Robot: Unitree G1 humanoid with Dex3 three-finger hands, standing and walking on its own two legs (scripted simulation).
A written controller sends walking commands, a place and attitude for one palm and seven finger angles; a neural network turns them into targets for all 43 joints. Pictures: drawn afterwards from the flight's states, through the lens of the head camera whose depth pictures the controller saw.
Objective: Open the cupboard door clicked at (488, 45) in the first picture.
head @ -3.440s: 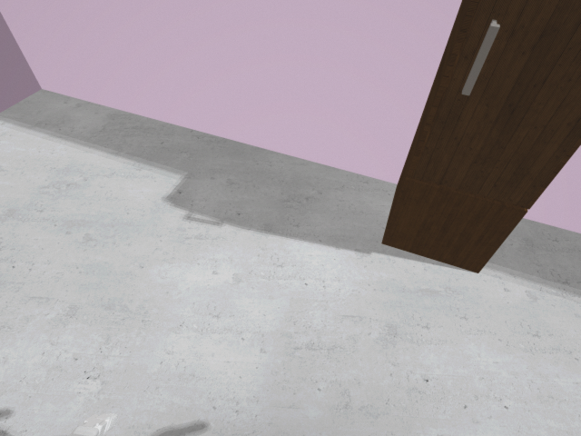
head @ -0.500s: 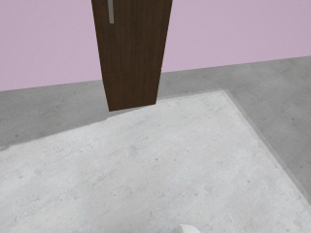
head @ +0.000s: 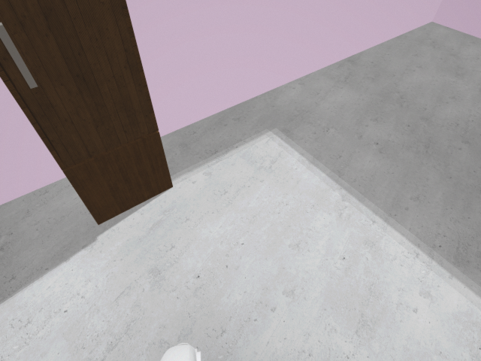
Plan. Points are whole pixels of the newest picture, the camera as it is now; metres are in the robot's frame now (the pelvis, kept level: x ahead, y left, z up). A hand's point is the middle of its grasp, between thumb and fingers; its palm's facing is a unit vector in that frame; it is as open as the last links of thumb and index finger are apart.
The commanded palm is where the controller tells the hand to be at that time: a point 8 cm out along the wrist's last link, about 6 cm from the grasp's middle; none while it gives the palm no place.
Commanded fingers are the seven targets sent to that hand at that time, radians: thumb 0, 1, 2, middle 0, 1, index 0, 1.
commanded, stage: walk to a spot facing it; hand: left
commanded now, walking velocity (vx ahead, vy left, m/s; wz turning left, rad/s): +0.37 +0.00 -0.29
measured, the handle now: (15, 55) +0.82 +0.65 +0.09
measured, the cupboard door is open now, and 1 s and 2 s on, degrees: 0 0 0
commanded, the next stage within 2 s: turn to face it in 0.70 s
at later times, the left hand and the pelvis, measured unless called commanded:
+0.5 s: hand (132, 283) +0.30 +0.25 -0.17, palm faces -0.15 -0.98 -0.16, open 7.4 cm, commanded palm none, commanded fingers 0.00 0.90 0.90 -0.20 -0.30 -0.20 -0.30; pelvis +0.20 +0.07 +0.01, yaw -14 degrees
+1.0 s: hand (204, 216) +0.48 +0.11 -0.16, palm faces -0.40 -0.89 -0.22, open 7.3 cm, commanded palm none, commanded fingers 0.00 0.90 0.90 -0.20 -0.30 -0.20 -0.30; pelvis +0.31 +0.00 -0.01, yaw -24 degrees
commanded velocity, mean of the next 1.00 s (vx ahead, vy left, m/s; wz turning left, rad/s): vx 0.11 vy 0.00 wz -0.29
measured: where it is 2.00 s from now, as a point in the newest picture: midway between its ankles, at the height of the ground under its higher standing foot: (247, 348)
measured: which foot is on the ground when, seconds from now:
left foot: up 0.00-0.16, down 0.18-0.80, up 0.82-1.00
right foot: down 0.00-0.20, up 0.22-0.76, down 0.78-1.00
